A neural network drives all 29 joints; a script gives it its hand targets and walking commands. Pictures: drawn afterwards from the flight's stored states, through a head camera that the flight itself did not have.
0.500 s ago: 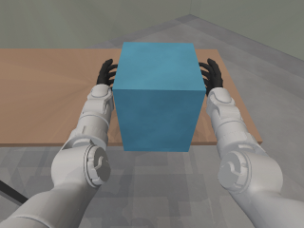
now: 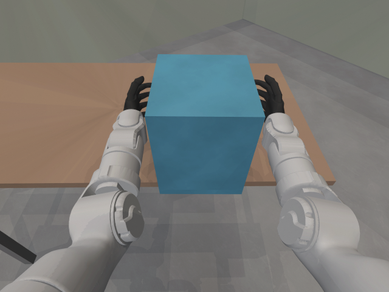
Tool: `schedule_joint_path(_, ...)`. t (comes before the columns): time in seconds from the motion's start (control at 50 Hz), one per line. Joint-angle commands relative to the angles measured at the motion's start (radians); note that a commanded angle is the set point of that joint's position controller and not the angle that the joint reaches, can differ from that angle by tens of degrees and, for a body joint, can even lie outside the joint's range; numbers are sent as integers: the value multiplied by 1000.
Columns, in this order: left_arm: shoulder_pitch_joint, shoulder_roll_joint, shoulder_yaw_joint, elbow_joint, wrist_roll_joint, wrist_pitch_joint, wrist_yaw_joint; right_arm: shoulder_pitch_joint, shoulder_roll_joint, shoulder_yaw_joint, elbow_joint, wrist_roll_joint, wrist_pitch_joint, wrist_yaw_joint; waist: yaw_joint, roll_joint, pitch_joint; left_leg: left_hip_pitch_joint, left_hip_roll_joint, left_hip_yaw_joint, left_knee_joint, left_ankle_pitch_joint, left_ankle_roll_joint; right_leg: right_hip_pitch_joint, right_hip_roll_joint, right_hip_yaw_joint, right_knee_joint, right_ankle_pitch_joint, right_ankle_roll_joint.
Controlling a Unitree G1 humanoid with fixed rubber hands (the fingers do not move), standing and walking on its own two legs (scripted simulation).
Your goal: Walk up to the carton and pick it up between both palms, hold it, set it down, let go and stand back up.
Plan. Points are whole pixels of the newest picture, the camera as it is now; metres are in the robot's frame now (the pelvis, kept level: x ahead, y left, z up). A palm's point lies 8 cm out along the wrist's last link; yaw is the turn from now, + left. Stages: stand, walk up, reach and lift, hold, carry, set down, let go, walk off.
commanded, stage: reach and lift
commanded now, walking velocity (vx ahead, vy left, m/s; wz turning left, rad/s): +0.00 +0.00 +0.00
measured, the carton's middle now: (201, 127) +0.44 +0.04 +0.10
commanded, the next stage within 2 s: none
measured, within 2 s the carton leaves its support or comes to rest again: leaves its support in 0.12 s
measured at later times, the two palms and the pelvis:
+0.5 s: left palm (128, 108) +0.39 +0.18 +0.19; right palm (278, 111) +0.41 -0.11 +0.19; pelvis -0.01 +0.00 +0.00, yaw +0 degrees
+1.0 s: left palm (127, 96) +0.38 +0.18 +0.22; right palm (288, 101) +0.39 -0.11 +0.22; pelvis -0.02 +0.00 +0.00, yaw +0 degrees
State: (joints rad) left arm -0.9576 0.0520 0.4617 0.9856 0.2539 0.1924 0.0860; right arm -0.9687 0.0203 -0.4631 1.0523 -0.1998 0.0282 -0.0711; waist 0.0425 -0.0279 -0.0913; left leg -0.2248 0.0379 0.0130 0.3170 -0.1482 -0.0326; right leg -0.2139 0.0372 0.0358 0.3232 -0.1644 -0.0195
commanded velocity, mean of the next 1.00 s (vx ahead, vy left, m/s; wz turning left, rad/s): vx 0.00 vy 0.00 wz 0.00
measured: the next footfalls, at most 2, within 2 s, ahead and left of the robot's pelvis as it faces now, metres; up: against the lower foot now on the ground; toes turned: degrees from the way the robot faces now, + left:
none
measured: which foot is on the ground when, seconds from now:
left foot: down 0.00-1.00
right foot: down 0.00-1.00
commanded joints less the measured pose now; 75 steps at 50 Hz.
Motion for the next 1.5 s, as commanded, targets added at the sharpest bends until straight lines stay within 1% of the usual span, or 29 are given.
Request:
schedule_joint_path(0.0,-670,-598,-342,-275,-74,2,-99,-646,563,365,-132,130,-21,131,-2,65,-603,271,-54,75,35,423,-19,279,8,-105,-3,489,62)
schedule_joint_path(0.08,-715,-625,-395,-303,-109,31,-93,-703,559,396,-137,187,-8,116,-19,78,-595,312,-52,57,51,431,-30,223,14,-109,-18,419,54)
schedule_joint_path(0.14,-737,-623,-401,-304,-115,58,-94,-736,539,397,-126,212,10,106,-31,76,-534,316,-54,50,47,392,-30,195,13,-106,-34,358,51)
schedule_joint_path(0.2,-721,-607,-365,-265,-93,92,-106,-741,518,382,-97,220,32,100,-34,59,-417,288,-59,52,19,298,-18,192,7,-97,-54,273,53)
schedule_joint_path(0.26,-729,-587,-309,-221,-60,120,-119,-766,488,337,-72,195,51,101,-36,33,-283,233,-62,59,-26,148,3,184,-4,-85,-77,133,60)
schedule_joint_path(0.3,-770,-582,-292,-232,-54,127,-118,-807,480,306,-79,175,56,104,-40,27,-260,211,-63,59,-47,77,10,174,-7,-84,-84,60,63)
schedule_joint_path(0.36,-818,-590,-301,-255,-62,132,-111,-843,491,292,-86,164,62,105,-48,24,-271,196,-65,56,-57,30,15,164,-7,-88,-82,21,66)
schedule_joint_path(0.4,-838,-603,-323,-280,-77,132,-104,-863,512,306,-110,171,60,101,-49,27,-336,206,-67,53,-44,63,14,174,-4,-92,-71,65,66)
schedule_joint_path(0.46,-845,-626,-378,-322,-115,129,-96,-849,541,364,-125,207,62,88,-59,39,-457,247,-70,43,-7,171,3,204,5,-95,-49,190,66)
schedule_joint_path(0.54,-825,-633,-436,-371,-157,143,-100,-839,569,452,-178,272,78,61,-74,45,-532,282,-77,30,38,297,-8,250,9,-88,-25,363,72)
schedule_joint_path(0.6,-814,-626,-468,-407,-179,163,-110,-845,583,510,-223,322,96,36,-85,40,-548,282,-85,21,59,338,-8,285,5,-76,-8,469,82)
schedule_joint_path(0.62,-816,-630,-479,-419,-187,170,-113,-852,581,522,-239,337,102,27,-93,39,-547,281,-85,17,63,340,-9,288,5,-72,-7,481,84)
schedule_joint_path(0.72,-785,-639,-493,-432,-192,217,-127,-858,565,561,-282,393,139,-6,-111,36,-481,264,-89,4,62,288,-8,277,0,-55,-19,446,86)
schedule_joint_path(0.76,-774,-639,-483,-428,-185,237,-135,-859,554,562,-282,403,154,-15,-116,38,-445,259,-90,1,55,251,-5,264,-1,-52,-29,399,85)
schedule_joint_path(0.82,-785,-645,-488,-454,-185,261,-136,-870,548,574,-291,423,173,-22,-119,47,-430,264,-89,-3,53,224,-5,242,1,-51,-38,337,80)
schedule_joint_path(0.9,-851,-673,-540,-525,-224,276,-119,-938,563,613,-352,471,189,-23,-120,73,-488,277,-85,-16,67,233,-14,217,9,-50,-39,296,70)
schedule_joint_path(0.96,-885,-692,-566,-534,-245,289,-105,-992,569,630,-382,502,201,-23,-120,82,-497,275,-83,-26,73,210,-15,181,12,-48,-49,237,62)
schedule_joint_path(1.0,-881,-693,-555,-506,-241,303,-101,-1001,570,625,-364,506,212,-22,-121,77,-461,260,-82,-28,61,156,-8,151,12,-47,-63,170,59)
schedule_joint_path(1.06,-864,-666,-498,-461,-205,326,-104,-946,552,583,-263,483,239,-17,-128,63,-358,228,-80,-24,25,32,9,104,7,-46,-87,43,57)
schedule_joint_path(1.12,-869,-635,-453,-455,-182,343,-111,-887,541,542,-183,461,262,-13,-138,57,-299,209,-79,-18,1,-34,18,91,6,-47,-95,-14,57)
schedule_joint_path(1.16,-876,-622,-443,-470,-179,350,-116,-853,541,534,-147,462,279,-12,-146,62,-295,208,-80,-16,-3,-35,19,100,6,-43,-93,-6,57)
schedule_joint_path(1.22,-894,-630,-473,-515,-201,357,-115,-868,554,568,-172,495,289,-16,-148,74,-360,224,-82,-20,12,22,12,129,10,-40,-82,63,59)
schedule_joint_path(1.28,-925,-655,-537,-591,-250,359,-104,-935,584,647,-290,561,292,-25,-137,82,-479,245,-90,-30,47,133,-1,182,16,-35,-59,207,64)
schedule_joint_path(1.32,-952,-672,-587,-665,-290,359,-94,-978,604,709,-397,619,298,-36,-129,86,-576,264,-97,-38,79,228,-12,228,20,-29,-38,347,68)
schedule_joint_path(1.36,-966,-680,-613,-704,-314,365,-89,-999,619,749,-467,665,310,-51,-127,83,-620,269,-101,-45,101,274,-19,250,19,-22,-25,438,75)
schedule_joint_path(1.38,-956,-682,-618,-704,-318,372,-89,-1001,619,756,-489,681,316,-60,-129,82,-624,271,-102,-48,106,280,-22,250,20,-19,-26,454,77)
schedule_joint_path(1.4,-938,-681,-611,-691,-315,381,-92,-991,615,754,-491,688,326,-68,-134,77,-609,270,-102,-50,106,269,-22,242,20,-17,-30,451,80)
schedule_joint_path(1.42,-912,-677,-595,-668,-303,393,-95,-965,602,740,-470,687,339,-75,-143,77,-575,268,-100,-50,100,246,-21,229,20,-17,-38,427,81)
schedule_joint_path(1.48,-827,-638,-497,-556,-235,437,-119,-872,544,664,-322,648,385,-83,-163,70,-396,246,-90,-40,53,111,-9,162,19,-21,-78,247,82)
